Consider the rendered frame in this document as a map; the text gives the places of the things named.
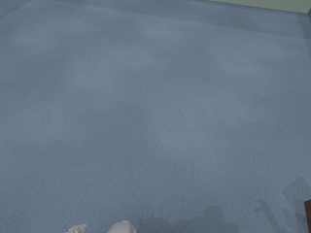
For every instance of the robot left thigh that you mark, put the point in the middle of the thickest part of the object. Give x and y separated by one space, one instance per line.
122 227

